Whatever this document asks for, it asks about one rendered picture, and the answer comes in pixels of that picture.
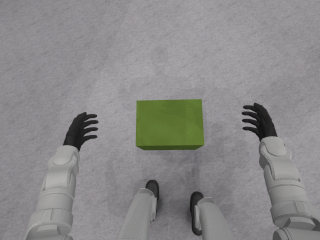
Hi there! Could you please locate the robot right shin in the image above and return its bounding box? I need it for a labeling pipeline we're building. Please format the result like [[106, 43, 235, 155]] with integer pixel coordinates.
[[196, 197, 219, 229]]

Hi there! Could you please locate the robot left hand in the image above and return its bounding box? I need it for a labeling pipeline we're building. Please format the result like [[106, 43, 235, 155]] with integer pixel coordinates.
[[63, 112, 99, 152]]

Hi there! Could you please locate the robot right hand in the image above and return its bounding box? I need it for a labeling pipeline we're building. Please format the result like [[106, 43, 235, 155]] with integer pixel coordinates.
[[241, 103, 278, 142]]

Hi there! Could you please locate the robot shin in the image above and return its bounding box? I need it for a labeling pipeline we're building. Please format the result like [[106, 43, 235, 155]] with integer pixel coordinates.
[[196, 197, 219, 229], [133, 188, 154, 200]]

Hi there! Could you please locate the right robot forearm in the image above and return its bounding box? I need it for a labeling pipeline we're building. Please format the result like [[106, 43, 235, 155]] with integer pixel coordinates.
[[259, 136, 320, 232]]

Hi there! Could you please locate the left robot forearm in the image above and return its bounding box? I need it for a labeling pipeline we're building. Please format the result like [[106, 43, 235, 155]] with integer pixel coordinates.
[[23, 145, 80, 240]]

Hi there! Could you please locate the carton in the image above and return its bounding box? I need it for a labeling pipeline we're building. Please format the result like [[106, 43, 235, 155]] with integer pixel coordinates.
[[135, 99, 205, 151]]

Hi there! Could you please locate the robot left shin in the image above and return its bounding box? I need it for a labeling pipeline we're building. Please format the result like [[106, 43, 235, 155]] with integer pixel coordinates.
[[133, 188, 154, 200]]

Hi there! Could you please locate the right robot upper arm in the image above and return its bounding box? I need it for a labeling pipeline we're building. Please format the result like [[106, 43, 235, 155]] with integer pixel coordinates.
[[272, 227, 320, 240]]

